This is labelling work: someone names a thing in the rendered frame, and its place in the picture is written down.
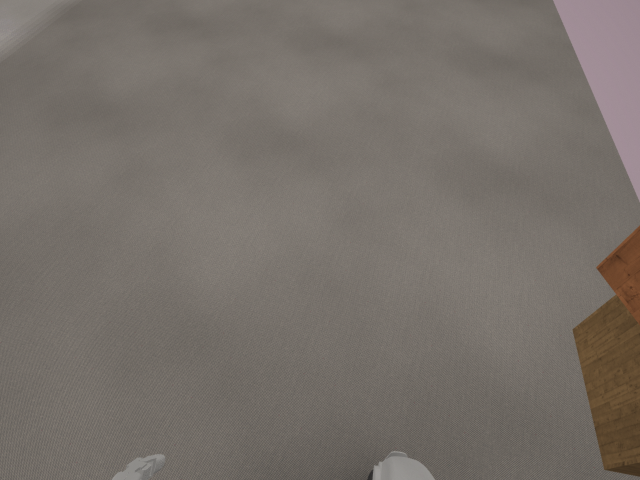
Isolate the right robot shin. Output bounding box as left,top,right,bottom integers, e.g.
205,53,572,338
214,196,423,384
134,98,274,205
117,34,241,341
385,451,408,460

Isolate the robot left hand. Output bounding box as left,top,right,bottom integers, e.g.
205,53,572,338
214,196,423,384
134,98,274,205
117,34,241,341
112,454,165,480

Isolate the right robot thigh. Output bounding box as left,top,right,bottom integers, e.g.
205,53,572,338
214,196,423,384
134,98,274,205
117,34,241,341
373,456,435,480

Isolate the cupboard door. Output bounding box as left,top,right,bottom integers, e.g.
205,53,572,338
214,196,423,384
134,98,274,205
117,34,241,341
596,226,640,325

